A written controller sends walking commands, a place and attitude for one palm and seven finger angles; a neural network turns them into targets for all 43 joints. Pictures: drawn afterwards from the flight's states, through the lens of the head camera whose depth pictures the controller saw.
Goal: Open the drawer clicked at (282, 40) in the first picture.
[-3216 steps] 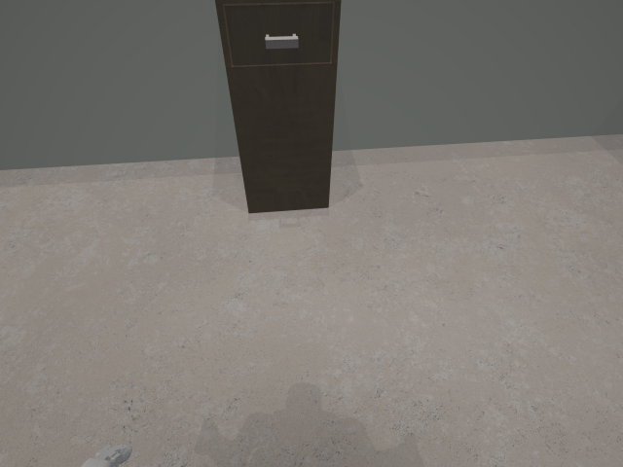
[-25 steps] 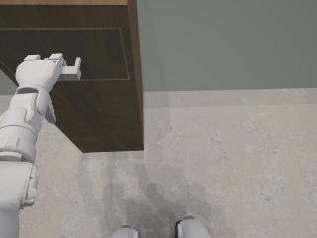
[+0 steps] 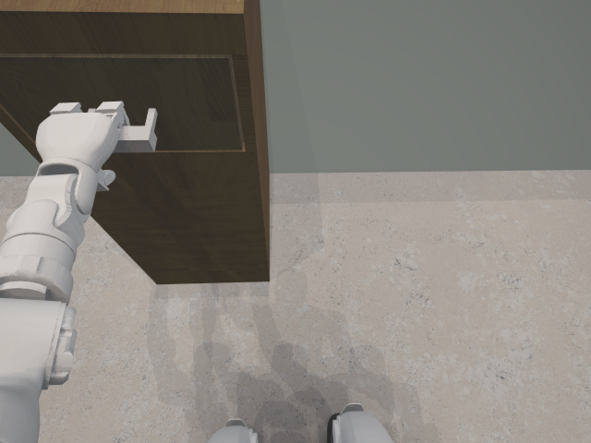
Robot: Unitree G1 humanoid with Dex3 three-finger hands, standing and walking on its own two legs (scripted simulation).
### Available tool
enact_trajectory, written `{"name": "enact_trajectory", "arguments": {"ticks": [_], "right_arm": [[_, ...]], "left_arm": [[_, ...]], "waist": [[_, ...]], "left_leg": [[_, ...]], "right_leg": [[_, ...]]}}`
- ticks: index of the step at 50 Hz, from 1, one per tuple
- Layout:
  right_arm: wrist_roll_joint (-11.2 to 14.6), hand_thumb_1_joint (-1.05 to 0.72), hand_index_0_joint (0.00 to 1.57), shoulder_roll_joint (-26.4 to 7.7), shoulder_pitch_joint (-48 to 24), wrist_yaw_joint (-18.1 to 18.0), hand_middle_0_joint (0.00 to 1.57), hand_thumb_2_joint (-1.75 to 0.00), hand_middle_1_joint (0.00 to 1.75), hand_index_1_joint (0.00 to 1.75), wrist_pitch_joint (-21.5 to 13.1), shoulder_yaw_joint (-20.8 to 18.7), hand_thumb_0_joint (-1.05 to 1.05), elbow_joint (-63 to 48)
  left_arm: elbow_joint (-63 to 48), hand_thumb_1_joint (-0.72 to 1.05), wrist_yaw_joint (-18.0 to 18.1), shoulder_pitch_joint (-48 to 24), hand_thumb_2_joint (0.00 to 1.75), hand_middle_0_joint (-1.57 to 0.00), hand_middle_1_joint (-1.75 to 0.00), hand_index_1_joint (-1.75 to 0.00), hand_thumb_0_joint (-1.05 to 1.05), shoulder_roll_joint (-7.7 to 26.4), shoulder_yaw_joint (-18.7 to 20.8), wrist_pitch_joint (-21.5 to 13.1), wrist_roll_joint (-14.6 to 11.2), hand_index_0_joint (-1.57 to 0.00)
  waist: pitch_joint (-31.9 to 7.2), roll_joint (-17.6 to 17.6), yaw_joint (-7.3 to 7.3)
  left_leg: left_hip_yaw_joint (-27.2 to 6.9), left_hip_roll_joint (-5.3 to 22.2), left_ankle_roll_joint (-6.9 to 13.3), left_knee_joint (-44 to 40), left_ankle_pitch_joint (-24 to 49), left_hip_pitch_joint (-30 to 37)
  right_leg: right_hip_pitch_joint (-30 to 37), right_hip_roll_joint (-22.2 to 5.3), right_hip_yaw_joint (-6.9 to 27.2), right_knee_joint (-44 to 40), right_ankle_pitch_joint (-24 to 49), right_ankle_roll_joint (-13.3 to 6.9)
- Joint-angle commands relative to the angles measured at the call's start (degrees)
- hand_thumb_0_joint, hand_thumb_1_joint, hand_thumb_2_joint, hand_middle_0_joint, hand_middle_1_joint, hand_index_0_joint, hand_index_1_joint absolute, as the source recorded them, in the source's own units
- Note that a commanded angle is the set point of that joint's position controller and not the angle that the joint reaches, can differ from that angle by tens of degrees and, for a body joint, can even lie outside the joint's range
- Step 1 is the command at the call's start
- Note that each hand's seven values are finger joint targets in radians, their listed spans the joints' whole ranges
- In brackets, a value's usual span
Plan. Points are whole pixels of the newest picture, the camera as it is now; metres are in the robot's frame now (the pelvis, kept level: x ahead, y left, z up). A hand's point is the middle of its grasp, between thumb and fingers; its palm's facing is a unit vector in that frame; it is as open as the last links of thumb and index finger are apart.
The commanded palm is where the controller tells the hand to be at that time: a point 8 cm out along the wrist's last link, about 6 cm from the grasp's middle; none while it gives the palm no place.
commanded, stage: close the thumb around the handle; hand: left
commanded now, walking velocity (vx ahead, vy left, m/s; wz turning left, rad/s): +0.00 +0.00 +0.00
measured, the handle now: (119, 127) +0.54 +0.24 +0.06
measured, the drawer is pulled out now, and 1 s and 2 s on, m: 0.00 0.06 0.17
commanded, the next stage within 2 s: pull the drawer open in 0.24 s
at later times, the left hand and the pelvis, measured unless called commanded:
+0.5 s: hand (98, 168) +0.48 +0.27 +0.04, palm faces -0.08 +0.01 -1.00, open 6.2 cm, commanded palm +0.45 +0.25 +0.08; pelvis +0.00 +0.00 +0.00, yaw -1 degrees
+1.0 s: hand (87, 207) +0.42 +0.27 +0.03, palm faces -0.03 -0.02 -1.00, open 6.1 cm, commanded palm +0.39 +0.26 +0.08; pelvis +0.02 +0.01 +0.01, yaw -1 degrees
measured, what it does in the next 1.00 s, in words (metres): stands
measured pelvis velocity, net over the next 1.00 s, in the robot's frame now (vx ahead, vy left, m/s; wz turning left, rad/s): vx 0.02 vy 0.01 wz -0.01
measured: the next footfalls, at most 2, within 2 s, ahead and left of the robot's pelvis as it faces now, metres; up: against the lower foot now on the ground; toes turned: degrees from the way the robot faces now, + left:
none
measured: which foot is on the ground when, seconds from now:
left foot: down 0.00-1.00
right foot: down 0.00-1.00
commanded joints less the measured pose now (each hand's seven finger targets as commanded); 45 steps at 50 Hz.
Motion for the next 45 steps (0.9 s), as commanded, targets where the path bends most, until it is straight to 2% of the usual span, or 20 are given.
{"name": "enact_trajectory", "arguments": {"ticks": [1,3,11,12,14,17,18,20,21,22,25,26,29,31,32,36,39,42,44,45], "right_arm": [[-0.22,-0.9,0.2,-9.92,9.84,-0.77,0.2,-0.9,0.3,0.3,-0.65,-3.72,0.0,-2.16],[-0.24,-0.9,0.2,-9.91,9.46,-0.79,0.2,-0.9,0.3,0.3,-0.53,-3.53,0.0,-2.22],[0.04,-0.9,0.2,-10.1,9.05,-0.95,0.2,-0.9,0.3,0.3,-0.43,-3.35,0.0,-2.19],[-0.08,-0.9,0.2,-10.02,9.03,-1.0,0.2,-0.9,0.3,0.3,-0.56,-3.41,0.0,-2.15],[-0.2,-0.9,0.2,-10.14,9.53,-0.79,0.2,-0.9,0.3,0.3,-0.53,-3.76,0.0,-2.11],[-0.31,-0.9,0.2,-9.81,9.63,-0.77,0.2,-0.9,0.3,0.3,-0.63,-3.81,0.0,-1.87],[-0.22,-0.9,0.2,-9.94,9.61,-0.58,0.2,-0.9,0.3,0.3,-0.49,-3.83,0.0,-2.0],[-0.22,-0.9,0.2,-9.87,9.13,-0.57,0.2,-0.9,0.3,0.3,-0.22,-3.76,0.0,-2.18],[-0.08,-0.9,0.2,-10.01,8.95,-0.51,0.2,-0.9,0.3,0.3,-0.11,-3.67,0.0,-2.41],[-0.12,-0.9,0.2,-9.64,8.46,-0.55,0.2,-0.9,0.3,0.3,-0.19,-3.67,0.0,-3.02],[-0.04,-0.9,0.2,-9.48,7.64,-0.35,0.2,-0.9,0.3,0.3,0.04,-3.82,0.0,-3.36],[0.06,-0.9,0.2,-9.66,7.35,-0.29,0.2,-0.9,0.3,0.3,0.26,-3.81,0.0,-3.57],[0.34,-0.9,0.2,-9.53,6.13,-0.3,0.2,-0.9,0.3,0.3,0.43,-3.9,0.0,-4.31],[0.44,-0.9,0.2,-9.57,5.3,-0.27,0.2,-0.9,0.3,0.3,0.57,-3.88,0.0,-4.8],[0.51,-0.9,0.2,-9.56,4.56,-0.34,0.2,-0.9,0.3,0.3,0.62,-3.69,0.0,-5.01],[0.67,-0.9,0.2,-9.33,3.35,-0.13,0.2,-0.9,0.3,0.3,0.62,-3.97,0.0,-5.8],[0.68,-0.9,0.2,-9.65,2.12,-0.03,0.2,-0.9,0.3,0.3,0.76,-3.89,0.0,-6.16],[1.02,-0.9,0.2,-9.03,1.08,0.08,0.2,-0.9,0.3,0.3,0.42,-4.02,0.0,-7.1],[0.91,-0.9,0.2,-9.44,0.42,-0.09,0.2,-0.9,0.3,0.3,0.42,-3.97,0.0,-6.66],[0.95,-0.9,0.2,-9.09,0.37,0.03,0.2,-0.9,0.3,0.3,0.42,-3.85,0.0,-7.13]], "left_arm": [[-11.66,0.84,0.96,-20.46,0.88,-0.4,-1.34,-1.34,0.0,9.61,1.78,-2.28,-0.65,-0.4],[-10.78,0.9,0.66,-20.05,0.9,-0.4,-1.35,-1.35,0.0,9.84,1.94,-2.23,-1.02,-0.4],[-10.12,0.9,1.0,-19.61,0.9,-0.4,-1.35,-1.35,0.0,11.25,2.41,-2.72,-0.11,-0.4],[-11.02,0.9,1.24,-21.38,0.9,-0.4,-1.35,-1.35,0.0,10.02,1.22,-2.79,0.33,-0.4],[-11.87,0.9,1.56,-21.17,0.9,-0.4,-1.35,-1.35,0.0,10.12,1.95,-2.77,0.26,-0.4],[-11.83,0.9,1.88,-21.71,0.9,-0.4,-1.35,-1.35,0.0,8.53,0.68,-2.38,0.2,-0.4],[-11.25,0.9,1.82,-18.99,0.9,-0.4,-1.35,-1.35,0.0,9.6,2.04,-2.12,-0.06,-0.4],[-10.38,0.9,1.52,-16.32,0.9,-0.4,-1.35,-1.35,0.0,9.09,1.97,-1.8,-0.45,-0.4],[-11.99,0.9,1.36,-16.09,0.9,-0.4,-1.35,-1.35,0.0,10.45,3.08,-1.91,-0.74,-0.4],[-12.89,0.9,1.14,-15.04,0.9,-0.4,-1.35,-1.35,0.0,8.56,1.77,-2.07,-0.83,-0.4],[-14.47,0.9,0.77,-11.22,0.9,-0.4,-1.35,-1.35,0.0,7.63,1.85,-2.38,-1.65,-0.4],[-15.22,0.9,0.71,-8.66,0.9,-0.4,-1.35,-1.35,0.0,9.45,3.93,-2.39,-2.07,-0.4],[-17.53,0.9,0.61,-6.41,0.9,-0.4,-1.35,-1.35,0.0,8.03,3.18,-2.7,-2.2,-0.4],[-18.79,0.9,0.88,-0.78,0.9,-0.4,-1.35,-1.35,0.0,9.46,5.31,-2.65,-2.68,-0.4],[-18.99,0.9,0.96,-0.12,0.9,-0.4,-1.35,-1.35,0.0,9.16,4.89,-2.54,-2.44,-0.4],[-23.42,0.9,1.98,3.4,0.9,-0.4,-1.35,-1.35,0.0,7.85,5.07,-2.57,-2.7,-0.4],[-25.37,0.9,2.73,6.92,0.9,-0.4,-1.35,-1.35,0.0,10.11,7.74,-1.94,-2.83,-0.4],[-28.58,0.9,3.34,7.62,0.9,-0.4,-1.35,-1.35,0.0,5.89,4.64,-1.21,-2.99,-0.4],[-28.13,0.9,3.99,8.02,0.9,-0.4,-1.35,-1.35,0.0,7.58,6.27,-0.56,-2.61,-0.4],[-28.37,0.9,4.17,9.03,0.9,-0.4,-1.35,-1.35,0.0,6.7,5.74,-0.05,-2.65,-0.4]], "waist": [[-26.26,4.66,-1.74],[-24.45,2.71,-2.01],[-21.94,3.19,-1.73],[-22.22,3.91,-2.33],[-24.53,3.7,-1.98],[-24.59,4.14,-2.5],[-24.7,4.5,-1.47],[-24.29,3.82,-1.0],[-25.06,2.79,-0.53],[-26.01,3.8,-0.23],[-25.61,4.58,0.43],[-25.71,2.87,1.42],[-24.26,1.78,1.28],[-24.06,1.37,2.8],[-22.14,1.37,2.67],[-21.93,1.55,3.19],[-21.94,0.67,4.1],[-20.53,2.16,3.41],[-19.58,0.89,3.57],[-19.71,1.4,3.74]], "left_leg": [[-0.63,-1.73,-0.12,-4.21,31.73,19.17],[-0.27,-1.81,0.25,-4.45,29.36,17.08],[-0.28,-2.07,0.39,-5.09,25.8,14.93],[-0.26,-1.94,0.31,-4.97,26.45,15.55],[-0.58,-1.74,0.03,-4.49,30.03,17.72],[-0.4,-1.74,0.04,-4.21,30.23,17.81],[-0.39,-1.76,-0.09,-4.41,30.37,18.06],[0.0,-1.77,0.12,-4.66,30.79,17.57],[-0.09,-1.69,0.1,-4.96,30.75,17.45],[0.04,-1.79,0.16,-5.12,31.67,18.04],[0.25,-1.41,0.05,-5.41,33.95,19.63],[0.27,-1.37,0.15,-5.57,34.52,19.14],[0.43,-1.32,0.36,-6.34,34.26,18.97],[0.87,-1.4,0.57,-6.73,34.88,18.5],[1.1,-1.45,0.65,-7.13,34.32,17.89],[1.08,-1.27,0.5,-7.59,36.36,19.14],[1.22,-1.26,0.57,-8.07,37.2,18.95],[0.83,-1.12,0.07,-8.49,37.62,21.01],[0.78,-1.1,0.17,-8.54,37.48,20.8],[0.63,-1.09,-0.01,-8.81,37.45,21.27]], "right_leg": [[12.23,4.35,-1.35,-2.76,17.82,-3.44],[13.31,4.29,-1.23,-3.11,17.91,-3.29],[12.3,4.2,-1.13,-3.15,15.82,-3.6],[11.53,4.12,-1.27,-3.09,15.77,-3.53],[11.55,4.32,-1.35,-2.83,16.84,-3.56],[11.53,4.27,-1.42,-2.92,17.35,-3.39],[12.01,4.35,-1.34,-3.02,17.09,-3.49],[13.19,4.24,-1.3,-3.19,17.9,-3.39],[14.51,4.35,-1.26,-3.07,18.56,-3.42],[15.11,4.24,-1.32,-3.11,18.77,-3.41],[15.64,4.34,-1.42,-3.47,19.42,-3.37],[17.16,4.4,-1.24,-3.42,20.36,-3.42],[18.24,4.36,-1.16,-4.07,20.76,-3.44],[20.21,4.31,-0.92,-4.11,22.05,-3.4],[20.13,4.24,-1.03,-4.4,22.06,-3.4],[20.97,4.21,-1.03,-4.59,22.87,-3.4],[22.9,4.08,-0.76,-4.61,24.19,-3.56],[21.37,4.12,-1.4,-5.08,22.75,-3.37],[21.36,4.14,-1.43,-5.13,22.49,-3.47],[21.32,4.06,-1.6,-5.07,22.09,-3.38]]}}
